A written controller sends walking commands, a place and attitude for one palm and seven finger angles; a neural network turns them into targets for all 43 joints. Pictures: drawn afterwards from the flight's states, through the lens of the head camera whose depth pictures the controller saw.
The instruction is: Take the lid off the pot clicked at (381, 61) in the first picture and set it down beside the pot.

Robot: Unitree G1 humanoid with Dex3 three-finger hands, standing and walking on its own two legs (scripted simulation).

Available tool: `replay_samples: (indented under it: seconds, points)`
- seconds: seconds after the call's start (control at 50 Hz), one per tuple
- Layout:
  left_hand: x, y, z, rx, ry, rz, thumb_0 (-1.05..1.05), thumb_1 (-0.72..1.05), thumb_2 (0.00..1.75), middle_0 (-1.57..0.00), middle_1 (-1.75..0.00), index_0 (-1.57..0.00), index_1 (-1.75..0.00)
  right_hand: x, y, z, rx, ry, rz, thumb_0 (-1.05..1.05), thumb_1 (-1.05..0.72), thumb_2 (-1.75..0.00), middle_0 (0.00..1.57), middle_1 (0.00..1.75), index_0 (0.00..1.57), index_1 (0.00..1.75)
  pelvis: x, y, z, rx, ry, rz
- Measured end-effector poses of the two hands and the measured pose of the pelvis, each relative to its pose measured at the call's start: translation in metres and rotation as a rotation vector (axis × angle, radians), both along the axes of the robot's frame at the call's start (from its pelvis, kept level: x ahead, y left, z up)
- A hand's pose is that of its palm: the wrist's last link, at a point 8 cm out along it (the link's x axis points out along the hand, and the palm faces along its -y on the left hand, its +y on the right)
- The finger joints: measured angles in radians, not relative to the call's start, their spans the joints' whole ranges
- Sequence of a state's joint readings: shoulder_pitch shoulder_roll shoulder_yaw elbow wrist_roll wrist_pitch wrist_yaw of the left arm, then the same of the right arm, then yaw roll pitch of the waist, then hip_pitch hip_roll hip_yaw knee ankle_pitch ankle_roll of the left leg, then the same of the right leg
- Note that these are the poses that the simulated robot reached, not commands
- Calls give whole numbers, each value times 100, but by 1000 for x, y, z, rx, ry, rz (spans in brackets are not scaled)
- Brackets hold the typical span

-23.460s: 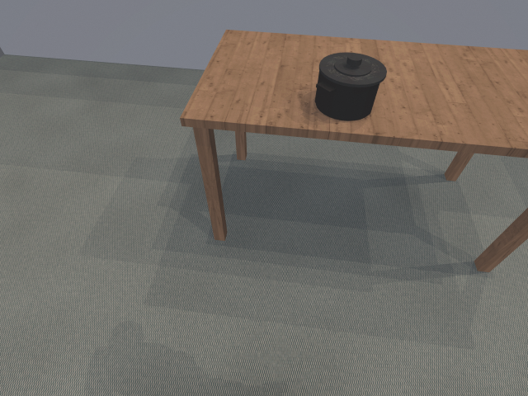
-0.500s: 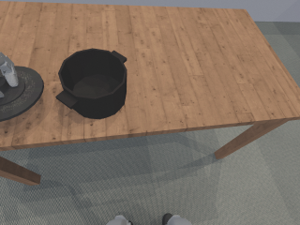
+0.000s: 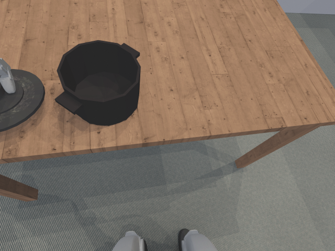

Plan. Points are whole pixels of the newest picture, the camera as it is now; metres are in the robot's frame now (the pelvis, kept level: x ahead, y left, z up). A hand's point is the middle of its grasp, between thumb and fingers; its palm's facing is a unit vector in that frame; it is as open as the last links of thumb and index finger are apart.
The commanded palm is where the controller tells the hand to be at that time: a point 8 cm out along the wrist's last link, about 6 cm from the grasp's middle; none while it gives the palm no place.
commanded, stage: lower the lid onto the table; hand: left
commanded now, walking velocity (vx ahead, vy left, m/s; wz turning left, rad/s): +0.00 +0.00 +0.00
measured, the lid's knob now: out of the picture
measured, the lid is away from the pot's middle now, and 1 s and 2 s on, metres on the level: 0.24 0.26 0.26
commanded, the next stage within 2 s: open the fingers wide in 0.08 s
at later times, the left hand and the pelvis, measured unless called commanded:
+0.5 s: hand out of the picture +0.45 +0.38 +0.02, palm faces -0.47 -0.16 -0.87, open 6.3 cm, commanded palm +0.49 +0.36 +0.08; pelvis +0.00 +0.01 +0.00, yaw +1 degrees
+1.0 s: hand out of the picture +0.44 +0.38 +0.03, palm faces -0.44 -0.16 -0.89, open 9.2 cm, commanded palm +0.49 +0.36 +0.08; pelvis -0.01 +0.01 -0.01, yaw +2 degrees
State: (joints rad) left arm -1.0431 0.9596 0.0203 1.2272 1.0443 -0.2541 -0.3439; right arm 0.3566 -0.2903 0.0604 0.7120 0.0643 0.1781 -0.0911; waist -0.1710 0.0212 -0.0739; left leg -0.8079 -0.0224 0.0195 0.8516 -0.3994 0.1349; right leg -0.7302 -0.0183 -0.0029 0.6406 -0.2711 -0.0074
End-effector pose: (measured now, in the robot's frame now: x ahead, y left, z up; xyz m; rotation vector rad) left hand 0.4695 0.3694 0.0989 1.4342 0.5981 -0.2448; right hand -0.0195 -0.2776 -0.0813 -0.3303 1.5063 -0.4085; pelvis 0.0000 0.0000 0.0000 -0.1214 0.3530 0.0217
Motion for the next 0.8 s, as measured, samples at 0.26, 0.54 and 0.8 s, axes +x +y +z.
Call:
replay_samples:
  seconds: [0.26,0.54,0.8]
  points:
    - [2,5,-16,-15,-50,2,6,35,54,-71,-93,-84,-99,0,12,-4,24,17,-13,0,-90,-90,21,30,20,30,1,7,-5,-14,22,-3]
    - [-16,16,-18,-8,-34,28,4,38,55,-65,-97,-79,-102,25,19,-9,48,-37,29,0,-90,-90,21,30,20,30,-1,11,-5,-17,4,19]
    - [-25,17,-19,-3,-49,9,1,35,57,-54,-98,-66,-103,26,14,-7,26,-47,56,0,-90,-90,21,30,20,30,-6,12,-6,-21,-4,32]
